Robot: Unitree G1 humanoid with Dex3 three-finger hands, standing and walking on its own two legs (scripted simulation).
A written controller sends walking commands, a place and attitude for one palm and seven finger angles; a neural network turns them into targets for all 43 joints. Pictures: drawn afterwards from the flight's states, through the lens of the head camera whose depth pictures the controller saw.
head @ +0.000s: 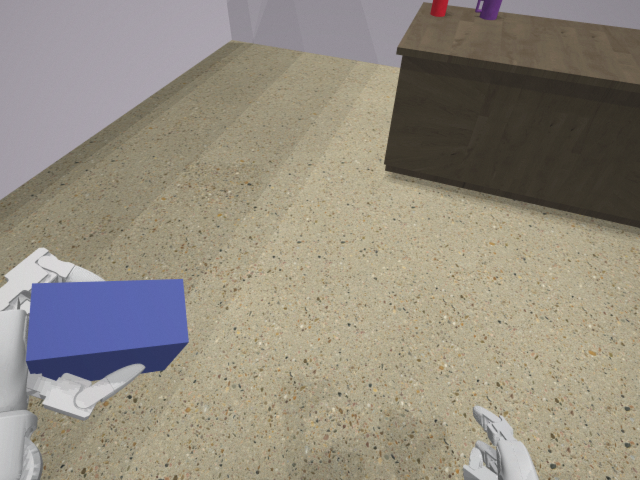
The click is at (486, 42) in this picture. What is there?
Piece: table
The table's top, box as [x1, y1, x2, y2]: [396, 2, 639, 92]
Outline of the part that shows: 396,52 397,54 639,92 638,29 504,12 498,12 497,17 494,20 485,20 480,18 478,16 479,13 475,12 475,9 449,5 447,5 444,16 436,17 432,16 429,13 431,3 423,2 399,43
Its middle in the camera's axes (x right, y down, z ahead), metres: +1.08 -0.79 +1.61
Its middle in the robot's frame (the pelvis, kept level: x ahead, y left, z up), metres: +1.79 -0.97 -0.11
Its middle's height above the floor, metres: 0.66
